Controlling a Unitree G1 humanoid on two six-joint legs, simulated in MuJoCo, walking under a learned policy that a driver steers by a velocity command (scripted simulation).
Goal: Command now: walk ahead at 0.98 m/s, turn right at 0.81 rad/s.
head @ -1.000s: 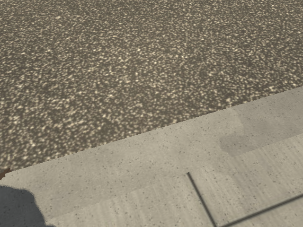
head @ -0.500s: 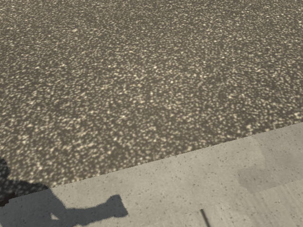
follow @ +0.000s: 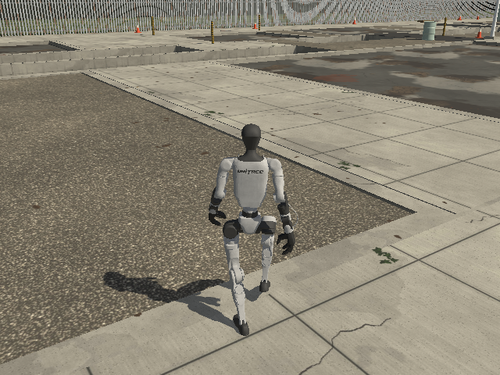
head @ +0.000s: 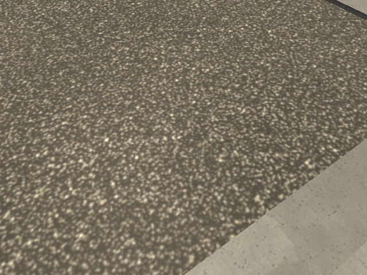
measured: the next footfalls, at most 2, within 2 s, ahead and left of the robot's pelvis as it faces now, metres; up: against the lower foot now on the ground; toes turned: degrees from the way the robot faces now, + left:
right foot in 0.14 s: +0.31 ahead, -0.02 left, +0.00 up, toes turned -13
left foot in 0.58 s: +0.76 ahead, +0.01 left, -0.03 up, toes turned -35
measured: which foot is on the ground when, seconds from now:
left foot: down 0.00-0.14, up 0.16-0.56, down 0.58-1.00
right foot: up 0.00-0.12, down 0.14-0.56, up 0.58-1.00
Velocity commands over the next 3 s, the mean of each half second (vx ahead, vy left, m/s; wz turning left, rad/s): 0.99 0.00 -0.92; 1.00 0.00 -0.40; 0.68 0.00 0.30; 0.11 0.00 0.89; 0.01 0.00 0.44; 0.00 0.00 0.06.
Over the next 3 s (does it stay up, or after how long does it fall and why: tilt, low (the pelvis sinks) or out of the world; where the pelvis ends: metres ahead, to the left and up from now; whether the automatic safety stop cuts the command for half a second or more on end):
stays up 1.30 -0.59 -0.03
